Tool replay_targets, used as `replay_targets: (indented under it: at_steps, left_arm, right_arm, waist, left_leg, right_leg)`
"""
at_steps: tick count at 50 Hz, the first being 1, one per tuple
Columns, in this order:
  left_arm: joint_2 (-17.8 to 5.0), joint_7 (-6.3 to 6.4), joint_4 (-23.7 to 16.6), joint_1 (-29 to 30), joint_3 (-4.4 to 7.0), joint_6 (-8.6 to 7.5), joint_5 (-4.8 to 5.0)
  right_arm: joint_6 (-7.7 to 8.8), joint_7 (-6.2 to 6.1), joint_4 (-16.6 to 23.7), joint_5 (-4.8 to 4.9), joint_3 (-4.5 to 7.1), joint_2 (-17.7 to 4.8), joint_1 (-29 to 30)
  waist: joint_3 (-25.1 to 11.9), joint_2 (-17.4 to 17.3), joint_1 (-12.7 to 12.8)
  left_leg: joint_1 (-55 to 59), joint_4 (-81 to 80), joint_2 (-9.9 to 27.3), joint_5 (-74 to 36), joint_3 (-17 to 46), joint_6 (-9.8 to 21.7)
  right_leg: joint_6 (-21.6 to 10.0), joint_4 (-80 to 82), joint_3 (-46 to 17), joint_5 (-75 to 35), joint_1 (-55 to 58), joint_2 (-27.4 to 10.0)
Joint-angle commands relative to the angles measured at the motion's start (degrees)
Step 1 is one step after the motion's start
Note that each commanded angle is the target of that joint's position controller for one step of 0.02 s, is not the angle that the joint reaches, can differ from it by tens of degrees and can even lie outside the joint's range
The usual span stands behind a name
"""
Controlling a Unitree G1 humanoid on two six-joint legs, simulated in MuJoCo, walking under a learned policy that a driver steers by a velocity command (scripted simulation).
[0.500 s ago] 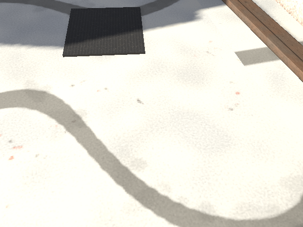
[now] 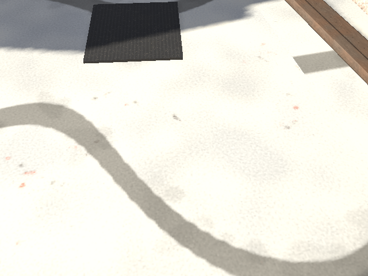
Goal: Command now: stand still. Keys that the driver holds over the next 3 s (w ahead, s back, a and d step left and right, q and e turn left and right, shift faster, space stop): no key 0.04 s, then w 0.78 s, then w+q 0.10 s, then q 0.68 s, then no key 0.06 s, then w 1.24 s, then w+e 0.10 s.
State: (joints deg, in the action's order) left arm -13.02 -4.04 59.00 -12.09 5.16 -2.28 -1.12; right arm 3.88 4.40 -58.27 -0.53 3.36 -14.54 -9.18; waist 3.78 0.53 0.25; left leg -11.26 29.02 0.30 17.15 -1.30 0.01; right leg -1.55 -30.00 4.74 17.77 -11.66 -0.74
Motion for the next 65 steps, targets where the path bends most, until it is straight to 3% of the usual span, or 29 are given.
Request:
replay_targets:
  at_steps: [1,5,9,11,14,19,20,21,22,23,25,26,27,28,30,34,36,37,39,40,41,42,43,50,55,58,60,61,65]
  left_arm:
    - [-6.3,0.07,-1.6,-1.9,1.24,-0.48,-0.01]
    - [-9.7,1.67,-0.1,-8.3,3.40,-0.75,-2.91]
    - [-1.6,4.22,1.8,-18.3,0.52,-3.01,-2.80]
    - [-2.5,4.73,1.4,-19.2,-0.31,-3.60,-2.31]
    - [-0.1,5.66,2.4,-19.1,-1.92,-3.85,-4.47]
    - [-5.6,4.07,-1.3,-11.3,-0.57,-4.19,-3.15]
    - [-3.0,4.39,-0.8,-12.9,-1.24,-4.46,-3.81]
    - [1.6,4.28,-3.3,-14.3,-1.77,-4.52,-4.42]
    - [2.0,3.60,-8.4,-2.5,-2.46,-4.83,-5.63]
    - [1.7,3.44,-12.4,7.8,-2.99,-5.14,-5.19]
    - [1.4,5.22,-10.3,1.8,-2.64,-5.65,-4.48]
    - [-2.0,5.55,-7.6,1.9,-0.82,-4.41,8.41]
    - [-1.4,5.26,-6.8,-1.1,-1.14,-3.89,9.08]
    - [0.5,4.53,-5.3,-0.7,-1.43,-4.59,7.38]
    - [5.7,1.85,-1.8,-3.0,-2.68,-5.30,2.76]
    - [-0.5,0.74,-4.2,-1.8,-2.32,-5.03,2.45]
    - [-2.7,1.09,2.7,-21.5,-1.10,-4.77,1.50]
    - [-1.3,1.14,4.7,-25.4,-2.03,-5.13,1.03]
    - [-4.0,1.32,3.5,-23.1,-2.89,-5.51,-0.27]
    - [-5.6,1.48,2.0,-16.8,-2.00,-4.62,1.00]
    - [-14.1,2.53,0.7,-8.1,0.93,-3.68,0.57]
    - [-9.1,3.35,-3.1,0.2,-0.64,-2.87,-0.38]
    - [-6.8,3.86,-3.4,2.4,-1.42,-2.86,-0.92]
    - [-4.6,7.05,-0.9,-5.0,-1.51,-3.03,1.27]
    - [-8.0,7.09,-0.9,-6.0,-0.46,-0.71,2.22]
    - [-9.4,7.30,-2.4,-4.4,0.32,0.01,2.38]
    - [-2.3,6.15,-6.7,-8.5,-2.16,-1.38,-0.14]
    - [-5.3,5.26,-7.0,-5.4,-1.53,-1.82,1.15]
    - [-8.3,7.96,-8.8,0.8,0.27,1.49,0.78]
  right_arm:
    - [0.51,-0.26,1.8,0.06,1.18,-6.7,-0.9]
    - [0.89,-2.29,0.5,-2.57,3.10,-9.4,-5.9]
    - [1.96,-4.38,3.4,-3.63,0.61,1.8,0.5]
    - [2.52,-4.52,6.0,-3.34,0.69,1.4,4.4]
    - [2.73,-3.69,6.6,-5.17,0.71,0.9,1.3]
    - [3.17,-1.80,3.0,-5.57,2.09,-0.7,-17.1]
    - [2.92,-2.08,2.9,-6.56,2.22,-1.7,-14.9]
    - [3.27,-3.61,2.5,-5.67,3.05,-6.5,-23.5]
    - [4.57,-3.55,0.8,-5.79,1.42,-6.3,-28.3]
    - [4.91,-3.61,-0.3,-5.35,1.01,-5.3,-26.1]
    - [4.22,-3.26,1.4,-4.18,0.06,-0.4,-14.7]
    - [3.15,-3.91,1.6,6.80,2.33,-3.4,-9.3]
    - [2.39,-4.44,2.1,6.55,0.94,-0.3,-6.3]
    - [2.62,-5.39,1.1,5.05,-0.10,3.9,-8.5]
    - [2.50,-7.52,0.0,4.55,0.43,2.1,-6.1]
    - [3.08,-7.72,-2.0,5.61,0.28,1.6,-2.3]
    - [2.17,-7.26,-1.4,4.91,1.06,-0.8,3.0]
    - [2.47,-6.05,0.9,2.84,1.36,0.1,3.7]
    - [4.21,-4.36,3.0,4.59,-0.31,6.3,-10.4]
    - [4.22,-4.15,2.0,4.33,0.40,3.5,-12.5]
    - [3.13,-4.57,6.0,4.15,0.09,2.9,-9.9]
    - [1.30,-5.68,6.1,4.21,0.81,-0.7,-5.7]
    - [-0.59,-6.30,6.7,4.44,0.58,-0.7,-3.7]
    - [-1.09,-5.70,10.9,1.24,-0.41,2.2,7.8]
    - [-1.42,-3.00,14.5,1.87,-0.14,1.3,15.0]
    - [-1.16,-2.41,12.2,1.14,2.65,-4.7,3.2]
    - [-1.14,-3.37,12.1,-0.26,4.05,-14.1,-5.0]
    - [-1.81,-3.44,13.3,-0.63,3.26,-11.3,-6.6]
    - [-2.95,-4.56,17.2,1.08,2.18,-6.4,6.8]
  waist:
    - [-2.8,0.3,0.0]
    - [3.3,0.7,1.1]
    - [2.4,7.1,6.2]
    - [4.8,4.5,6.4]
    - [7.1,3.4,5.2]
    - [3.6,-2.2,-4.6]
    - [4.1,1.3,-3.3]
    - [0.4,-15.7,-7.5]
    - [9.0,-8.5,-11.5]
    - [11.0,-2.0,-12.0]
    - [5.5,0.2,-5.7]
    - [8.8,-1.0,-3.1]
    - [8.1,0.6,-0.4]
    - [7.6,0.8,-1.1]
    - [3.2,-1.5,0.1]
    - [1.1,-4.6,5.5]
    - [-5.1,3.4,16.9]
    - [-6.3,8.1,16.7]
    - [-10.1,18.0,5.9]
    - [-8.4,8.9,2.1]
    - [-10.9,9.6,-2.4]
    - [-7.9,-4.7,-4.0]
    - [-3.7,-5.2,-4.1]
    - [-3.6,1.6,0.3]
    - [-5.7,4.0,2.4]
    - [-11.4,2.7,-3.8]
    - [-27.3,-15.2,-1.9]
    - [-29.0,-8.8,-4.6]
    - [-11.6,-4.4,0.8]
  left_leg:
    - [1.5,-4.0,0.1,-9.0,0.4,2.2]
    - [-5.9,-2.6,0.7,22.9,3.2,7.6]
    - [-17.2,18.8,0.2,13.3,0.8,5.9]
    - [-21.7,26.0,0.1,16.4,2.1,5.7]
    - [-22.5,29.4,3.1,11.1,5.4,6.9]
    - [9.0,12.5,-2.8,-2.8,-6.8,6.5]
    - [7.3,3.5,4.1,-15.0,3.8,6.5]
    - [13.6,-12.7,13.9,7.0,26.2,14.3]
    - [21.5,-13.0,23.8,19.7,45.4,21.2]
    - [22.6,-12.6,25.9,24.0,47.6,20.7]
    - [12.4,-7.9,19.0,16.0,30.3,17.1]
    - [6.1,-3.2,15.9,6.4,28.4,12.1]
    - [-0.1,-2.2,13.6,5.1,22.1,9.3]
    - [-3.8,3.3,8.2,13.2,13.8,5.9]
    - [-23.9,4.5,2.0,12.1,0.5,3.5]
    - [-22.2,18.7,2.6,2.5,1.9,4.0]
    - [-15.6,58.4,-2.9,-0.2,-2.6,1.2]
    - [-25.4,72.0,-4.6,20.1,-0.7,3.7]
    - [-45.3,70.8,-3.5,16.7,16.8,11.1]
    - [-47.4,62.6,-1.6,8.6,13.6,9.9]
    - [-48.2,56.6,2.9,5.1,11.1,4.9]
    - [-43.4,54.5,6.7,2.0,10.1,1.5]
    - [-40.0,53.4,8.3,2.2,12.1,-1.4]
    - [-27.9,22.0,6.6,-17.2,5.7,-0.5]
    - [-22.5,8.0,0.8,-14.4,-1.4,1.8]
    - [-5.6,-1.3,-2.4,-23.0,-1.0,6.6]
    - [26.6,-0.8,21.4,-56.6,37.9,23.3]
    - [25.3,-4.4,19.8,-39.7,37.3,22.4]
    - [-4.0,-10.1,9.5,-16.1,21.9,12.9]
  right_leg:
    - [-0.6,4.9,-0.7,-14.2,-0.5,-1.5]
    - [-8.1,7.8,-6.3,20.6,-2.8,-4.5]
    - [-17.1,15.2,-24.4,23.0,7.7,-17.3]
    - [-18.3,15.3,-26.3,21.1,7.7,-18.6]
    - [-16.1,11.2,-22.4,16.2,5.1,-18.1]
    - [-11.0,-13.5,-1.2,18.8,-18.5,-4.8]
    - [-7.5,-27.6,-4.2,20.3,-17.0,-5.6]
    - [-3.9,-44.3,1.2,22.0,-24.5,5.0]
    - [-4.5,-48.7,-13.9,15.6,-51.3,2.6]
    - [-4.7,-43.7,-18.1,8.6,-60.3,-1.5]
    - [-3.6,-38.9,-13.5,0.1,-46.0,-4.9]
    - [-1.5,-36.1,-5.8,4.9,-44.4,-2.9]
    - [-0.5,-34.3,-4.2,1.0,-37.6,-2.4]
    - [0.7,-22.4,-4.4,-16.2,-33.0,-2.3]
    - [1.8,-5.9,2.5,-47.0,0.0,3.0]
    - [0.3,1.4,1.8,-41.8,10.7,0.9]
    - [-7.6,19.2,-3.5,-51.4,18.0,-6.5]
    - [-9.0,14.6,-7.2,-48.5,25.5,-9.9]
    - [-9.6,-7.9,-16.4,-59.9,35.1,-15.9]
    - [-12.9,-3.0,-18.0,-50.3,28.5,-16.9]
    - [-21.1,7.1,-33.7,-17.8,20.9,-26.5]
    - [-21.5,14.1,-39.5,-3.8,6.5,-28.0]
    - [-22.1,15.4,-42.6,-6.0,-4.6,-30.3]
    - [-9.5,12.5,-5.1,-32.7,-5.6,-11.1]
    - [-5.9,6.3,0.6,-39.1,7.1,-11.9]
    - [-1.2,-12.3,3.8,-40.0,6.5,-9.6]
    - [4.9,-48.1,-3.0,21.7,-25.4,4.2]
    - [4.0,-51.8,-10.5,20.3,-30.1,2.5]
    - [3.0,-36.1,-8.8,5.4,-25.3,-1.9]
